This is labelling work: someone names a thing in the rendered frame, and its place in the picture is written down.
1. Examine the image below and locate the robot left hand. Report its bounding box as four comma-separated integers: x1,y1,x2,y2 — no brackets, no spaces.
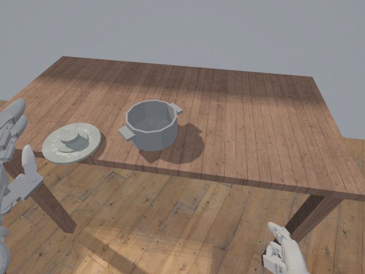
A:
0,98,43,225

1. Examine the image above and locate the robot right hand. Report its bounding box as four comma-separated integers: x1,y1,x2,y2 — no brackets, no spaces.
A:
263,222,307,274

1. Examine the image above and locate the table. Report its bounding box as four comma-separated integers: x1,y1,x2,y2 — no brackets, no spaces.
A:
0,56,365,267

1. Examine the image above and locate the lid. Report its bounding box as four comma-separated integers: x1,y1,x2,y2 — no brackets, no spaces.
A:
42,123,101,165

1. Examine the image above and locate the knob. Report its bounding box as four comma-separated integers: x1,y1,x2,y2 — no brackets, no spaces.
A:
59,128,80,144

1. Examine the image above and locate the pot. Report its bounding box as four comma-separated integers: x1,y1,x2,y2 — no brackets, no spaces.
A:
118,99,183,151

